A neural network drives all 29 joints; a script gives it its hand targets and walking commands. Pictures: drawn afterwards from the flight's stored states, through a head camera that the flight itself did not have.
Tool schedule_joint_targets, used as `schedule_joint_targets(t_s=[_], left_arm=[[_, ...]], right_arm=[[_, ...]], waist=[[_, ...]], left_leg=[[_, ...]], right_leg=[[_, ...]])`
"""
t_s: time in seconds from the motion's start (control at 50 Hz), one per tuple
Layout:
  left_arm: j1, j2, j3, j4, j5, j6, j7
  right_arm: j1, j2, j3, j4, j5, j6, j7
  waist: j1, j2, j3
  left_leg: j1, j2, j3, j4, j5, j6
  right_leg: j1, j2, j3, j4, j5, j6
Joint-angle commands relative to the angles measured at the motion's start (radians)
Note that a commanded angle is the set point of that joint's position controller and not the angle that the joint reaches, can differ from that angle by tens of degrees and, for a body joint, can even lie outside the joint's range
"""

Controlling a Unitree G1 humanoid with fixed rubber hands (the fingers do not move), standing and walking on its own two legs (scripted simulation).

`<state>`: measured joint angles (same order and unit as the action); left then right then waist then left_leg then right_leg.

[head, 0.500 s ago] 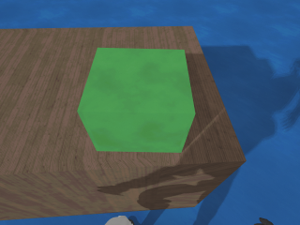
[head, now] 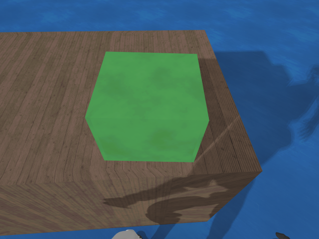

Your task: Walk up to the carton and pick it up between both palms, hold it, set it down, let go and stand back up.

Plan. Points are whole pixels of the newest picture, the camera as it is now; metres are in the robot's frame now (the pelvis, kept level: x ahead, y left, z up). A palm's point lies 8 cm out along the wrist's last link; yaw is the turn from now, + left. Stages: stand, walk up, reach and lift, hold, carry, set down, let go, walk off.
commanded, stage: walk up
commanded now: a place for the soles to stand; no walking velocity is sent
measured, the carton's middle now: (150, 107) +0.44 +0.04 +0.06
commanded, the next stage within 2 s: reach and lift in 1.54 s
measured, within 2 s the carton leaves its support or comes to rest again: neither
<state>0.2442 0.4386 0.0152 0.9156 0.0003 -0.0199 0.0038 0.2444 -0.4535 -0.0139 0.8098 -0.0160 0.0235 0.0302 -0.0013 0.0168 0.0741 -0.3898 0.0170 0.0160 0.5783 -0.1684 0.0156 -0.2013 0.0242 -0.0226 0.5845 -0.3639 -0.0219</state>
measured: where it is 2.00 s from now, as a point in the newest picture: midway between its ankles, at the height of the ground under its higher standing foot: outside the picture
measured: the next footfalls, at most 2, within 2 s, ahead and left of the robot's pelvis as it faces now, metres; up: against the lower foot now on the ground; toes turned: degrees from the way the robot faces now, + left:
left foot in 0.70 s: +0.05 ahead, +0.14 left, +0.00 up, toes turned -2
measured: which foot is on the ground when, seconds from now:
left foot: down 0.00-0.38, up 0.40-0.68, down 0.70-1.00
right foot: down 0.00-1.00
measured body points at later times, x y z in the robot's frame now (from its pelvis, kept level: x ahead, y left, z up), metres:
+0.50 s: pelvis -0.04 -0.01 +0.00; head -0.02 -0.04 +0.45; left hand +0.01 +0.33 -0.09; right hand +0.05 -0.34 -0.12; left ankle +0.01 +0.14 -0.68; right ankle -0.05 -0.11 -0.73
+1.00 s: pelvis -0.01 +0.01 +0.00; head +0.02 +0.02 +0.45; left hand +0.05 +0.35 -0.10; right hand +0.09 -0.31 -0.10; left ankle +0.01 +0.14 -0.73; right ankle -0.03 -0.12 -0.73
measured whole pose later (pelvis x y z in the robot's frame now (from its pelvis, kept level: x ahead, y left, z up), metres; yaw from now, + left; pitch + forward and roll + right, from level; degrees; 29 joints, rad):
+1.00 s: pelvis -0.01 +0.01 +0.00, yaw +2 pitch +0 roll +0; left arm 0.26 0.44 0.02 0.87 0.00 -0.04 0.02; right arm 0.22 -0.44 -0.01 0.81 -0.02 0.01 0.03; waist 0.00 0.01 0.07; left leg -0.32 -0.03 -0.08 0.59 -0.27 0.00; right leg -0.24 -0.03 -0.02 0.58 -0.34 0.01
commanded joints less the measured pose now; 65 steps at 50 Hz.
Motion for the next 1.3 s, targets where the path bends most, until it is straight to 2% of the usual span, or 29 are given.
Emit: schedule_joint_targets(t_s=[0.0, 0.06, 0.12, 0.16, 0.2, 0.24, 0.28, 0.3, 0.32, 0.34, 0.36, 0.38, 0.46, 0.52, 0.58, 0.6, 0.64, 0.66, 0.68, 0.7, 0.72, 0.74, 0.8, 0.88, 0.94, 0.98, 1.02, 1.12, 1.28], left_arm=[[-0.039, 0.264, 0.082, -0.090, 0.006, -0.006, 0.033], [-0.055, 0.248, 0.077, -0.093, 0.006, -0.003, 0.031], [0.015, 0.172, 0.059, -0.080, -0.008, 0.010, 0.028], [0.093, 0.184, 0.069, -0.066, -0.002, 0.022, 0.022], [0.142, 0.189, 0.081, -0.056, -0.008, 0.024, 0.019], [0.144, 0.186, 0.081, -0.051, -0.013, 0.017, 0.019], [0.214, 0.167, 0.081, -0.023, 0.000, 0.008, 0.017], [0.231, 0.174, 0.083, -0.009, 0.000, -0.001, 0.020], [0.209, 0.193, 0.086, -0.012, 0.009, -0.008, 0.024], [0.213, 0.249, 0.104, -0.015, 0.025, -0.011, 0.032], [0.107, 0.330, 0.123, -0.058, 0.038, -0.018, 0.037], [0.012, 0.325, 0.126, -0.095, 0.040, -0.021, 0.043], [-0.067, 0.247, 0.096, -0.106, 0.040, -0.046, 0.043], [0.014, 0.235, 0.109, -0.096, 0.038, -0.043, 0.031], [0.094, 0.224, 0.106, -0.099, 0.034, -0.035, 0.026], [0.082, 0.232, 0.102, -0.103, 0.026, -0.033, 0.025], [0.038, 0.235, 0.095, -0.117, 0.010, -0.025, 0.020], [0.005, 0.220, 0.086, -0.136, 0.010, -0.021, 0.019], [-0.004, 0.178, 0.072, -0.140, 0.006, -0.025, 0.019], [-0.002, 0.152, 0.067, -0.161, -0.002, -0.026, 0.020], [-0.010, 0.123, 0.054, -0.151, -0.001, -0.016, 0.020], [-0.002, 0.163, 0.064, -0.133, 0.003, -0.012, 0.023], [0.050, 0.158, 0.060, -0.095, 0.009, -0.035, 0.016], [0.003, 0.235, 0.078, -0.086, 0.028, -0.053, 0.025], [-0.072, 0.224, 0.070, -0.107, 0.026, -0.047, 0.017], [-0.066, 0.177, 0.057, -0.107, 0.014, -0.044, 0.013], [-0.025, 0.172, 0.058, -0.087, 0.016, -0.051, 0.016], [-0.030, 0.225, 0.069, -0.101, 0.015, -0.050, 0.021], [-0.035, 0.198, 0.066, -0.099, 0.015, -0.044, 0.021]], right_arm=[[-0.069, -0.155, -0.077, -0.054, -0.015, 0.001, 0.001], [-0.060, -0.167, -0.087, -0.047, -0.023, 0.006, 0.005], [-0.066, -0.201, -0.093, -0.062, -0.015, -0.003, 0.009], [-0.102, -0.222, -0.104, -0.083, -0.030, 0.000, 0.006], [-0.120, -0.215, -0.105, -0.096, -0.030, 0.004, 0.000], [-0.110, -0.199, -0.102, -0.102, -0.030, 0.010, 0.002], [-0.111, -0.208, -0.106, -0.096, -0.028, 0.019, 0.005], [-0.138, -0.194, -0.095, -0.102, -0.021, 0.023, 0.006], [-0.154, -0.177, -0.092, -0.097, -0.015, 0.029, 0.009], [-0.139, -0.168, -0.092, -0.099, -0.009, 0.033, 0.007], [-0.116, -0.107, -0.082, -0.102, -0.006, 0.035, 0.006], [-0.081, -0.147, -0.097, -0.082, -0.017, 0.038, 0.001], [0.037, -0.165, -0.108, -0.033, 0.010, 0.029, 0.008], [0.026, -0.147, -0.085, -0.016, 0.015, 0.014, 0.000], [-0.054, -0.110, -0.065, -0.042, 0.008, -0.016, -0.007], [-0.052, -0.113, -0.062, -0.042, 0.002, -0.023, -0.010], [-0.004, -0.098, -0.059, -0.019, -0.001, -0.037, -0.019], [0.042, -0.111, -0.065, -0.017, -0.001, -0.044, -0.022], [0.070, -0.138, -0.078, 0.000, -0.013, -0.053, -0.029], [0.049, -0.200, -0.089, -0.017, -0.018, -0.051, -0.028], [0.003, -0.208, -0.081, -0.031, -0.008, -0.049, -0.029], [0.009, -0.222, -0.076, -0.021, 0.005, -0.047, -0.024], [-0.126, -0.171, -0.058, -0.052, -0.001, -0.031, -0.014], [-0.073, -0.123, -0.053, -0.027, 0.012, -0.031, -0.003], [-0.025, -0.135, -0.058, -0.008, 0.002, -0.029, 0.003], [-0.067, -0.163, -0.056, -0.015, 0.005, -0.040, -0.002], [-0.096, -0.162, -0.048, -0.016, 0.010, -0.044, -0.002], [-0.067, -0.148, -0.049, -0.012, 0.007, -0.035, -0.008], [-0.083, -0.149, -0.045, -0.022, 0.008, -0.035, -0.007]], waist=[[-0.014, -0.055, -0.046], [-0.028, -0.012, 0.000], [-0.005, 0.160, -0.024], [0.013, 0.153, 0.024], [0.030, 0.180, 0.030], [0.022, 0.128, 0.016], [0.053, 0.176, -0.043], [0.070, 0.128, -0.030], [0.077, 0.055, 0.017], [0.066, -0.040, 0.029], [0.046, -0.204, 0.085], [0.015, -0.105, 0.133], [-0.033, -0.068, 0.081], [0.019, -0.136, 0.008], [0.082, -0.167, -0.109], [0.075, -0.175, -0.101], [0.031, -0.145, -0.102], [-0.002, -0.170, -0.135], [-0.015, -0.096, -0.167], [-0.006, 0.052, -0.182], [0.005, 0.077, -0.166], [-0.004, 0.094, -0.142], [0.054, 0.113, -0.030], [0.005, -0.038, -0.096], [-0.032, -0.063, -0.082], [-0.006, 0.047, -0.087], [0.026, 0.029, -0.119], [0.000, -0.008, -0.160], [0.009, 0.009, -0.141]], left_leg=[[0.105, 0.047, -0.062, 0.074, 0.080, 0.041], [0.146, 0.070, -0.111, -0.015, 0.035, 0.062], [0.049, 0.223, -0.353, -0.278, -0.231, 0.182], [-0.076, 0.254, -0.388, -0.381, -0.455, 0.183], [-0.094, 0.236, -0.336, -0.377, -0.440, 0.173], [-0.030, 0.210, -0.307, -0.339, -0.351, 0.154], [0.006, 0.207, -0.304, -0.324, -0.385, 0.129], [-0.055, 0.193, -0.278, -0.275, -0.379, 0.109], [-0.073, 0.134, -0.214, -0.172, -0.356, 0.062], [-0.146, 0.055, -0.144, 0.010, -0.367, 0.017], [-0.226, -0.090, -0.079, 0.279, -0.326, -0.030], [-0.200, -0.054, -0.188, 0.386, -0.307, -0.039], [-0.100, -0.074, -0.215, 0.433, -0.166, -0.034], [-0.156, -0.048, -0.154, 0.265, -0.222, -0.035], [-0.130, -0.024, -0.069, 0.094, -0.296, -0.022], [-0.094, -0.013, -0.037, 0.042, -0.291, -0.018], [0.059, -0.045, 0.027, -0.139, -0.136, 0.003], [0.156, -0.031, -0.025, -0.200, -0.013, 0.022], [0.268, 0.009, -0.115, -0.165, 0.132, 0.054], [0.350, 0.139, -0.303, -0.149, 0.322, 0.102], [0.333, 0.249, -0.468, -0.191, 0.257, 0.179], [0.257, 0.270, -0.489, -0.206, 0.124, 0.230], [0.044, 0.124, -0.268, -0.167, -0.089, 0.113], [0.051, -0.016, -0.131, 0.011, -0.082, 0.023], [0.162, 0.029, -0.166, -0.090, -0.127, 0.042], [0.143, 0.098, -0.275, -0.154, -0.018, 0.080], [0.103, 0.106, -0.279, -0.123, 0.067, 0.087], [0.129, 0.029, -0.166, -0.013, 0.161, 0.045], [0.109, 0.060, -0.202, -0.040, 0.139, 0.069]], right_leg=[[-0.105, -0.252, 0.180, -0.086, 0.278, -0.123], [-0.215, -0.197, 0.141, -0.075, 0.081, -0.084], [-0.150, -0.011, -0.013, 0.187, -0.203, -0.039], [-0.130, -0.005, -0.011, 0.347, -0.244, -0.046], [-0.136, -0.029, 0.002, 0.350, -0.216, -0.042], [-0.135, -0.043, -0.013, 0.241, -0.195, -0.039], [-0.040, -0.039, -0.043, 0.063, -0.164, -0.043], [0.026, -0.058, -0.022, -0.029, -0.037, -0.040], [-0.022, -0.082, 0.052, -0.176, -0.101, -0.058], [-0.008, -0.173, 0.255, -0.277, -0.230, -0.094], [-0.111, -0.363, 0.531, -0.415, -0.427, -0.162], [-0.212, -0.420, 0.533, -0.406, -0.341, -0.205], [-0.128, -0.287, 0.254, -0.294, 0.056, -0.136], [0.135, -0.249, 0.203, -0.212, 0.207, -0.128], [0.321, -0.268, 0.160, -0.088, 0.534, -0.155], [0.279, -0.291, 0.157, -0.063, 0.576, -0.166], [0.170, -0.243, 0.094, 0.015, 0.589, -0.136], [0.120, -0.211, 0.066, 0.068, 0.590, -0.098], [0.011, -0.175, 0.041, 0.119, 0.521, -0.061], [-0.129, -0.098, 0.001, 0.182, 0.292, -0.015], [-0.203, -0.022, 0.000, 0.167, -0.091, 0.017], [-0.153, -0.035, 0.048, 0.170, -0.272, 0.010], [-0.021, -0.070, 0.025, -0.110, -0.019, -0.022], [0.027, -0.254, 0.244, -0.222, 0.045, -0.100], [-0.085, -0.209, 0.132, -0.159, -0.008, -0.074], [-0.054, -0.101, 0.021, -0.076, 0.034, -0.023], [0.029, -0.104, 0.032, -0.097, 0.064, -0.019], [0.075, -0.203, 0.116, -0.104, 0.266, -0.074], [0.049, -0.145, 0.056, -0.090, 0.192, -0.046]])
